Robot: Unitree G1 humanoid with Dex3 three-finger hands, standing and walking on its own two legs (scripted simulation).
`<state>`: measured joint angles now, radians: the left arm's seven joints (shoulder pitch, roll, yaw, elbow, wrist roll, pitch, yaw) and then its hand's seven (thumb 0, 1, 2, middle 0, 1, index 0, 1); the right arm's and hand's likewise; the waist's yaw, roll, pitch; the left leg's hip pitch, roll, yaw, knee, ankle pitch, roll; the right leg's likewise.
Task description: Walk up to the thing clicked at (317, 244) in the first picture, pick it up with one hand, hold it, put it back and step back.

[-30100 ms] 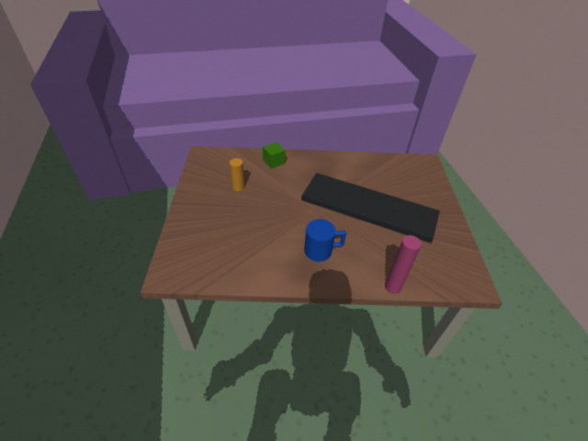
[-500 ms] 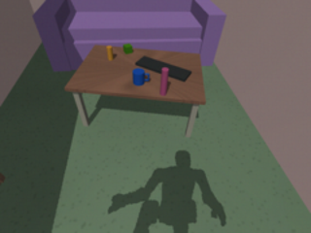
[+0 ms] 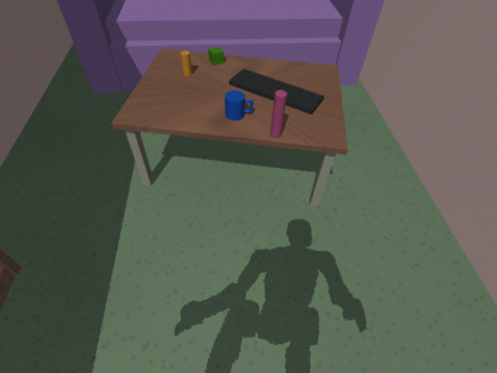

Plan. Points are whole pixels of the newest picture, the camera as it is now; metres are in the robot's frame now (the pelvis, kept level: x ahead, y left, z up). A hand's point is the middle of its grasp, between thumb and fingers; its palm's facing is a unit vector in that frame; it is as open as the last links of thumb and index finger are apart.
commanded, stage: step back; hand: left
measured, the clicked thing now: (238, 105) +1.16 +0.10 -0.29
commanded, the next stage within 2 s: stand in 0.28 s
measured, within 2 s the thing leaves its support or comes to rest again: neither
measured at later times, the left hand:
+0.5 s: hand out of the picture +0.14 +0.25 -0.13, palm faces -0.05 -0.94 -0.35, open 7.4 cm
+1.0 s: hand out of the picture +0.09 +0.26 -0.13, palm faces -0.06 -0.94 -0.34, open 7.4 cm
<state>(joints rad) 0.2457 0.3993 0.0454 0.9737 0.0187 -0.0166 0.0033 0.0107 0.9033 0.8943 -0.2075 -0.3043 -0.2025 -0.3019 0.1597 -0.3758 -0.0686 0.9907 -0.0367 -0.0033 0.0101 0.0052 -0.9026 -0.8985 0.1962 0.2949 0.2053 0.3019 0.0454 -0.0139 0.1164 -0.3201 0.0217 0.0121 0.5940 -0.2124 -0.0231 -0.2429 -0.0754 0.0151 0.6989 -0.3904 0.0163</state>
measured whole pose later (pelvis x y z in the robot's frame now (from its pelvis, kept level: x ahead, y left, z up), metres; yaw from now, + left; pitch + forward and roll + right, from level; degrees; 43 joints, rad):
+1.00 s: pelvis +0.01 +0.00 +0.02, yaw -2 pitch -3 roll +0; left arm 0.11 0.36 0.01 1.14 0.01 -0.01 -0.01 0.01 0.91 0.89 -0.21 -0.30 -0.20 -0.30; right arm 0.11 -0.35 -0.01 1.14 -0.01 -0.01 0.01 0.01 -0.90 -0.90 0.20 0.30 0.21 0.30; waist -0.01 0.01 0.07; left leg -0.17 0.06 0.03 0.35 -0.12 -0.04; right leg -0.08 -0.03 0.01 0.34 -0.21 0.03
